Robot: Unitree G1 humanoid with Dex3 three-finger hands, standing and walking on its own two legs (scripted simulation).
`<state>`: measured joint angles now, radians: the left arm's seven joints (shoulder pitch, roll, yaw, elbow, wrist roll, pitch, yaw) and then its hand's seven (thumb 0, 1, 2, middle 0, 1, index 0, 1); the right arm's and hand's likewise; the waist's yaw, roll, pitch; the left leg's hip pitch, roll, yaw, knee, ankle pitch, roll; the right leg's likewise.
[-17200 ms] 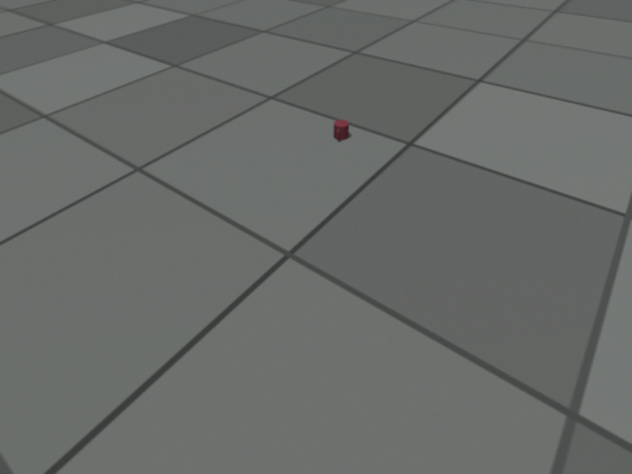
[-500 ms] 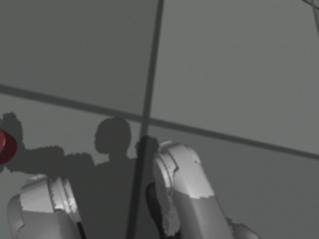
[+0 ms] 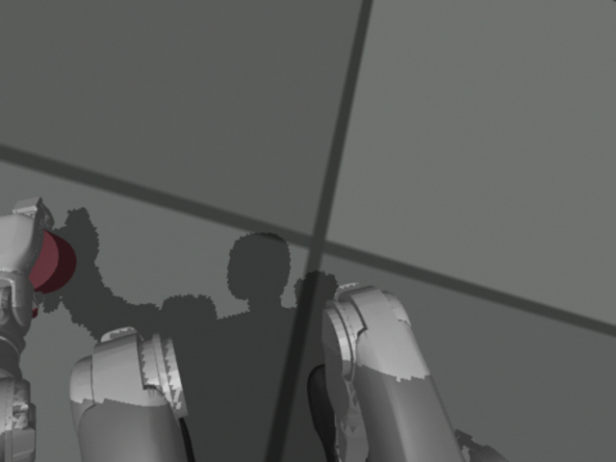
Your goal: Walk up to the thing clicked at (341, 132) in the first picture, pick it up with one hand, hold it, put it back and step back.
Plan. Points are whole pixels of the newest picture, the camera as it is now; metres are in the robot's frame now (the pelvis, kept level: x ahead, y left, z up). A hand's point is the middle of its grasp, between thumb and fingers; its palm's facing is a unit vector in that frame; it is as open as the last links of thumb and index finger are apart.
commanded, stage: settle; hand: left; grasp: from above
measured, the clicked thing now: (29, 272) +0.41 +0.33 -0.24
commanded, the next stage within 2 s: lift in 0.36 s
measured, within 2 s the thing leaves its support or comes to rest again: neither
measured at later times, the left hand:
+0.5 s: hand out of the picture +0.40 +0.32 -0.12, palm faces -0.45 -0.10 -0.89, open 11.5 cm
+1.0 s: hand out of the picture +0.36 +0.32 -0.02, palm faces -0.46 -0.11 -0.88, open 11.4 cm
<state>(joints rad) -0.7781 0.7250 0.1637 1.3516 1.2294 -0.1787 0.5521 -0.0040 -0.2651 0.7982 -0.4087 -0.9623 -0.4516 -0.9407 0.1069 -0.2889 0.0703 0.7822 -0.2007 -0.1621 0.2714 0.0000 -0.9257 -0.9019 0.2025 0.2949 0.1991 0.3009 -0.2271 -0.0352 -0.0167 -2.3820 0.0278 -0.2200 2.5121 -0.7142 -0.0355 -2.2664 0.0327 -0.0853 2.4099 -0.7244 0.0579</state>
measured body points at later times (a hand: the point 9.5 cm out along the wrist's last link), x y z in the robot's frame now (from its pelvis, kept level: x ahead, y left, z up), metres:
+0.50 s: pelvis -0.01 +0.00 +0.05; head +0.21 +0.08 +0.43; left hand +0.42 +0.33 -0.07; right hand +0.09 -0.28 -0.06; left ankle +0.06 +0.14 -0.27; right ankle +0.09 -0.13 -0.27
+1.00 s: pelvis -0.02 +0.00 +0.12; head +0.18 +0.07 +0.52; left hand +0.38 +0.33 +0.03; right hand +0.11 -0.26 +0.00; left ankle +0.06 +0.14 -0.27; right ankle +0.09 -0.13 -0.27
